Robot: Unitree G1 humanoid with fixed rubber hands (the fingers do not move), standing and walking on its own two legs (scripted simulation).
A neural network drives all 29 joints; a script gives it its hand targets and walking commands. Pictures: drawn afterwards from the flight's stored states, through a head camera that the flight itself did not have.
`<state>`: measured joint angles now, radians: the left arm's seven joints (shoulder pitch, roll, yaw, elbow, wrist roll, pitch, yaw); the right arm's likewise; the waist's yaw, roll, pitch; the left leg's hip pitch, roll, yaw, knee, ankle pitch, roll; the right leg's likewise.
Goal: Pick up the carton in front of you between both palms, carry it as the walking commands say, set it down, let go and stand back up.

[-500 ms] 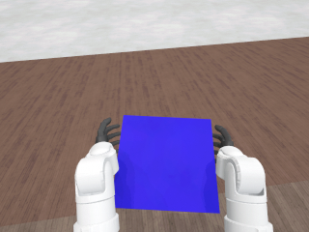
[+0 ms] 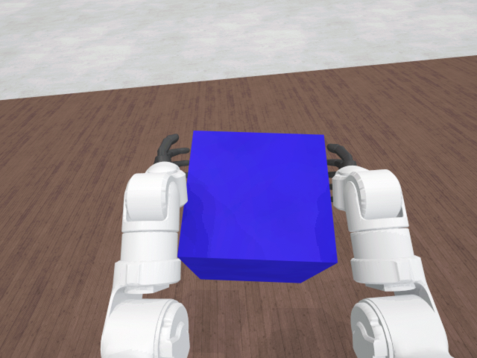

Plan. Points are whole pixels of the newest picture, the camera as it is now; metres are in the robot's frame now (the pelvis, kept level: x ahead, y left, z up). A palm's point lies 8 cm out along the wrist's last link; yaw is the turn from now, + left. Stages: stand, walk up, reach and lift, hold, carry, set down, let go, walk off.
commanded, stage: carry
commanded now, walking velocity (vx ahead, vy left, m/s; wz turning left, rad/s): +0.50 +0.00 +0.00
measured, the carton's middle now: (253, 216) +0.38 +0.01 +0.03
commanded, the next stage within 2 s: none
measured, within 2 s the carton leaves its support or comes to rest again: neither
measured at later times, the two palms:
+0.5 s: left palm (191, 78) +0.72 +0.15 +0.11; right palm (309, 79) +0.70 -0.13 +0.11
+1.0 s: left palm (208, 61) +1.01 +0.14 +0.01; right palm (291, 55) +1.03 -0.13 +0.01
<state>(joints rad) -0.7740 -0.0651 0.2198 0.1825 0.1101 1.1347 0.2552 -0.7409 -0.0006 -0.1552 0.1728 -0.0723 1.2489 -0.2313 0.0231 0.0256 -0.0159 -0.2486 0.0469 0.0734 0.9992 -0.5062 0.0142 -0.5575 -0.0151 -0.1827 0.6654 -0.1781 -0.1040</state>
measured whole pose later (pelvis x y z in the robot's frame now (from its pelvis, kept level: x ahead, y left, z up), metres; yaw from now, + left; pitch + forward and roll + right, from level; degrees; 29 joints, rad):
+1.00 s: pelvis +0.64 -0.02 -0.08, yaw +1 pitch +4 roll +1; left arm -0.80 -0.08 0.28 0.28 0.12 1.16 0.25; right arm -0.80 0.05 -0.27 0.32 -0.13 1.23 -0.24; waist 0.06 -0.05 0.04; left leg -0.57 -0.03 -0.03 1.32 -0.51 0.04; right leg -0.46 0.07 -0.11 0.66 -0.11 -0.17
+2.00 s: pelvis +1.21 -0.04 -0.17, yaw +0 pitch +4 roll +2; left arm -0.76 -0.07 0.27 0.28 0.06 1.20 0.30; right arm -0.79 0.04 -0.23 0.34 -0.09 1.25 -0.26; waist 0.06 -0.02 0.02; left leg -0.66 0.01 -0.02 1.16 -0.42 0.03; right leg -0.42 0.04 -0.07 0.67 -0.16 -0.14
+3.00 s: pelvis +1.77 -0.05 -0.26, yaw +0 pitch +4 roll +2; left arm -0.75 -0.08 0.27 0.28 0.06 1.19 0.31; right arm -0.78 0.04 -0.24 0.34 -0.09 1.23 -0.27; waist 0.06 -0.02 0.02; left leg -0.68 0.02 -0.02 1.14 -0.39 0.03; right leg -0.40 0.04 -0.07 0.67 -0.17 -0.14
